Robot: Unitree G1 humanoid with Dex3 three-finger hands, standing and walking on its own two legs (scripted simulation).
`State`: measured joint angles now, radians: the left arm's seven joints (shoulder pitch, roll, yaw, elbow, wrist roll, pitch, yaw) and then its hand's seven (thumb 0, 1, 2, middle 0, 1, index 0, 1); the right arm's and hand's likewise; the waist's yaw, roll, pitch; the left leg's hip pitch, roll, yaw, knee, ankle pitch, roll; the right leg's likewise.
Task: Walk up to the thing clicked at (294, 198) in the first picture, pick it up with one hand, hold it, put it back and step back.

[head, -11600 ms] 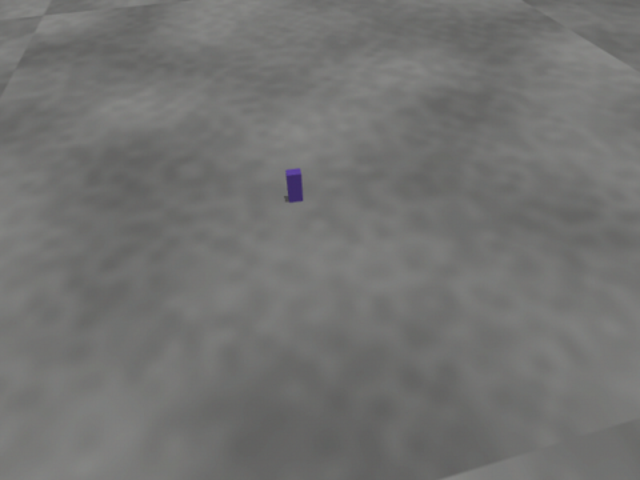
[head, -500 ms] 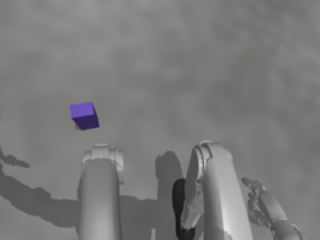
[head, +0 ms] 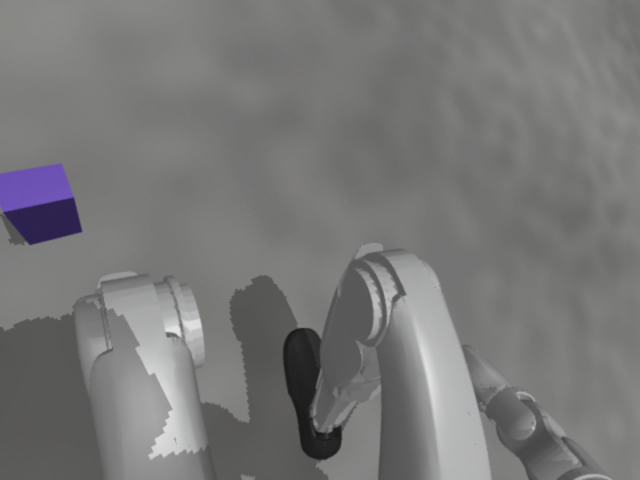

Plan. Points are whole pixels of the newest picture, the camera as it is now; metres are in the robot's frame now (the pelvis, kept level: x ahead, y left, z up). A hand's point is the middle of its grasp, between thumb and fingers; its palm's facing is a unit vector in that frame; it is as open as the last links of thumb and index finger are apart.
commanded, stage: close in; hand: left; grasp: from the side
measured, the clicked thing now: (43, 208) +0.43 +0.25 -0.21
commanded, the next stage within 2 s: rest palm in 0.72 s
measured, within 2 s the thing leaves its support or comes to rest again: neither
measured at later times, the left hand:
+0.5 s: hand (22, 241) +0.38 +0.26 -0.17, palm faces +0.21 -0.98 +0.04, open 17.6 cm
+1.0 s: hand (43, 236) +0.39 +0.25 -0.19, palm faces +0.25 -0.97 -0.01, open 16.9 cm
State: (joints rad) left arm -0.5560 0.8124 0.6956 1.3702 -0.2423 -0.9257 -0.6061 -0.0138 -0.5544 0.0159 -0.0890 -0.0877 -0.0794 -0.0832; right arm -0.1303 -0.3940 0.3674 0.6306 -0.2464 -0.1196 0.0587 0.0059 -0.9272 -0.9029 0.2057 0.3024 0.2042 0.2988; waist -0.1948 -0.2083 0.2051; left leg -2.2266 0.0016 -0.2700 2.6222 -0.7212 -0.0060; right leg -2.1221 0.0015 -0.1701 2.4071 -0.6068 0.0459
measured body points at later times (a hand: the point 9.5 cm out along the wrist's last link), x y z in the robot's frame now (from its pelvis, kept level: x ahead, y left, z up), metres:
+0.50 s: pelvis -0.01 +0.00 -0.01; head +0.19 +0.18 +0.34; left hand +0.36 +0.32 -0.17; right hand +0.16 -0.25 -0.04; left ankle +0.08 +0.12 -0.26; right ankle +0.14 -0.13 -0.26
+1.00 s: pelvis -0.01 +0.01 -0.01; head +0.21 +0.19 +0.33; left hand +0.37 +0.30 -0.19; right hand +0.16 -0.24 -0.04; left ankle +0.08 +0.12 -0.26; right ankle +0.14 -0.13 -0.26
